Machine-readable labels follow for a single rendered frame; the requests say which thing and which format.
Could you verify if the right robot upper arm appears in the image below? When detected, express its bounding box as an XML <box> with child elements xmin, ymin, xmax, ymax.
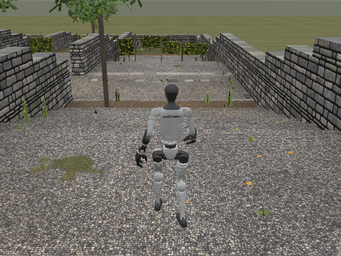
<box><xmin>182</xmin><ymin>107</ymin><xmax>196</xmax><ymax>135</ymax></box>

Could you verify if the robot torso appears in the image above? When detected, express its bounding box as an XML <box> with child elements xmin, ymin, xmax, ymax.
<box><xmin>159</xmin><ymin>105</ymin><xmax>184</xmax><ymax>160</ymax></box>

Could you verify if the left robot upper arm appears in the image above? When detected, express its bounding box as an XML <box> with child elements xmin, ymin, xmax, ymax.
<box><xmin>146</xmin><ymin>107</ymin><xmax>160</xmax><ymax>138</ymax></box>

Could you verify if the robot right forearm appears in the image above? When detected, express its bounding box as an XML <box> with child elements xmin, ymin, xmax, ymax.
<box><xmin>190</xmin><ymin>128</ymin><xmax>197</xmax><ymax>140</ymax></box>

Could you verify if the left robot hand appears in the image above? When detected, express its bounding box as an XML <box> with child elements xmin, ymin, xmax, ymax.
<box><xmin>135</xmin><ymin>152</ymin><xmax>147</xmax><ymax>168</ymax></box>

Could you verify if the robot right shin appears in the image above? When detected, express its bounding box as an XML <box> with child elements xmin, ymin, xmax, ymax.
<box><xmin>177</xmin><ymin>182</ymin><xmax>186</xmax><ymax>220</ymax></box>

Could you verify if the right robot hand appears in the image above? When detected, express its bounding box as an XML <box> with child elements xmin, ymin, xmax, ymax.
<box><xmin>183</xmin><ymin>135</ymin><xmax>196</xmax><ymax>145</ymax></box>

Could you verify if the robot left forearm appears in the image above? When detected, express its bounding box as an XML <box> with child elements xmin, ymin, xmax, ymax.
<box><xmin>137</xmin><ymin>129</ymin><xmax>150</xmax><ymax>155</ymax></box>

